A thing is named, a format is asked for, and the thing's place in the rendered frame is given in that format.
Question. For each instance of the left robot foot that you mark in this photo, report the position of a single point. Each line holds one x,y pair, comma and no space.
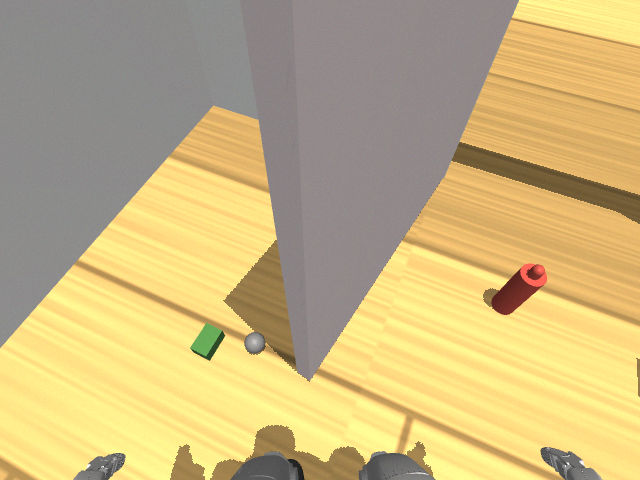
300,471

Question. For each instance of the right robot hand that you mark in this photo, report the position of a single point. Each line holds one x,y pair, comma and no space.
569,465

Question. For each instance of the left robot hand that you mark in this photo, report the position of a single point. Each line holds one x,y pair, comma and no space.
102,468

